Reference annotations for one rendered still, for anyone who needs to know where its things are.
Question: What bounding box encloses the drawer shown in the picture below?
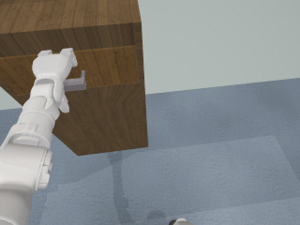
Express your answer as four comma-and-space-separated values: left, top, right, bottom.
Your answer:
0, 45, 138, 95

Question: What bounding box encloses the handle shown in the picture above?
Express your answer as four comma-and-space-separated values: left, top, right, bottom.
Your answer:
63, 70, 87, 92

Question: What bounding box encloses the left robot hand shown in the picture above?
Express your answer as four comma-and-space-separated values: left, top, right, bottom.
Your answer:
32, 48, 78, 113

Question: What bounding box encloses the cabinet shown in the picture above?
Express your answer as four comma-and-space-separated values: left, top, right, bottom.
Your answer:
0, 0, 148, 156

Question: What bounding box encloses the robot left upper arm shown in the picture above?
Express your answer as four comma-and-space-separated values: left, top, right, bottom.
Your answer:
0, 142, 53, 225

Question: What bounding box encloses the left robot forearm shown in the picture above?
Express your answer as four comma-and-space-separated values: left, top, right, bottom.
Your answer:
0, 75, 64, 154

